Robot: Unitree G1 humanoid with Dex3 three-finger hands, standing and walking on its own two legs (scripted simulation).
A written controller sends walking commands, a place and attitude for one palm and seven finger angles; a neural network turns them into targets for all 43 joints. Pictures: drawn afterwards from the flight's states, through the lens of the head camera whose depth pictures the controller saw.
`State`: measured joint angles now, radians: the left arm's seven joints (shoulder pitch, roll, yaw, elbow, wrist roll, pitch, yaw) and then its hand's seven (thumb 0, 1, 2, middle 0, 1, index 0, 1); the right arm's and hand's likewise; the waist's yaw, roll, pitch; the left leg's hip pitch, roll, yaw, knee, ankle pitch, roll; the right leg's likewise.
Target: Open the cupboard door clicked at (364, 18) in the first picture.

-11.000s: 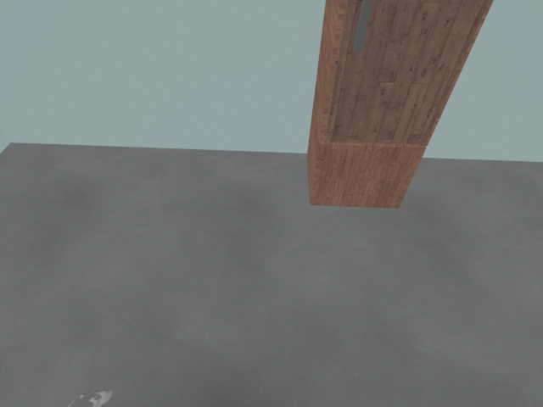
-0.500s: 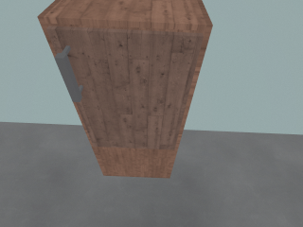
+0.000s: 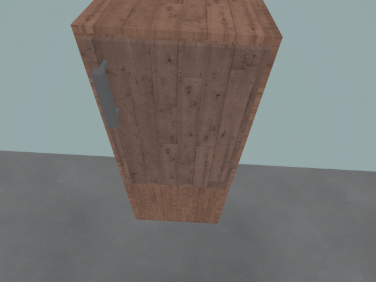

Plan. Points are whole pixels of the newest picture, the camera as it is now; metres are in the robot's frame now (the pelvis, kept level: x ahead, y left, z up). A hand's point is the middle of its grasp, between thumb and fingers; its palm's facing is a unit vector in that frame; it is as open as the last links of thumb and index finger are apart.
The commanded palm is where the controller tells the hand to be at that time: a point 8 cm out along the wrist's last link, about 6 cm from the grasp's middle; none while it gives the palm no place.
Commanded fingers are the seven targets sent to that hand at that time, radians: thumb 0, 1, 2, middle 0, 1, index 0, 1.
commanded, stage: come to a stop and stand still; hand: left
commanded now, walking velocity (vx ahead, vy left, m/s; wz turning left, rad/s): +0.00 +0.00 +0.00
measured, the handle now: (109, 95) +0.50 +0.24 +0.12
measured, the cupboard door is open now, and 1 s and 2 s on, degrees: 0 0 0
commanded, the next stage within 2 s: look again from close up in 0.28 s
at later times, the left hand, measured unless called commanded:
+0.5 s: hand out of the picture +0.02 +0.22 -0.17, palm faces -0.01 -0.97 -0.25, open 7.4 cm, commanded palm none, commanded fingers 0.00 0.90 0.90 -0.20 -0.30 -0.20 -0.30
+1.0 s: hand out of the picture +0.05 +0.22 -0.15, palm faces +0.14 -0.96 -0.24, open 7.4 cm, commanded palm +0.08 +0.26 -0.06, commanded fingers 0.00 0.81 0.86 -0.21 -0.36 -0.21 -0.36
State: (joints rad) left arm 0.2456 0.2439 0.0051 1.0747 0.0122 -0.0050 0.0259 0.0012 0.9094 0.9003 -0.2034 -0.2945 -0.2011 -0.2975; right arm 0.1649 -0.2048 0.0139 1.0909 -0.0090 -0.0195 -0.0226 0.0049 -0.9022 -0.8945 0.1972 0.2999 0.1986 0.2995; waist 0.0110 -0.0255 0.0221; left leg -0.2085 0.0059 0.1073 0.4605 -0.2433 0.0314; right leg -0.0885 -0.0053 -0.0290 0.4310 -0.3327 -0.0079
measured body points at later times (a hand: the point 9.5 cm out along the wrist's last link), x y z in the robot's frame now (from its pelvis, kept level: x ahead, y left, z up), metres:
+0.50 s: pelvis -0.02 +0.01 +0.00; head -0.01 +0.02 +0.45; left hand +0.02 +0.27 -0.15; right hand +0.04 -0.25 -0.14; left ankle +0.00 +0.10 -0.74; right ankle -0.06 -0.11 -0.74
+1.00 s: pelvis -0.02 +0.00 +0.00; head +0.00 +0.01 +0.45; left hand +0.04 +0.27 -0.13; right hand +0.05 -0.26 -0.13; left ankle +0.00 +0.10 -0.74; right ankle -0.06 -0.11 -0.74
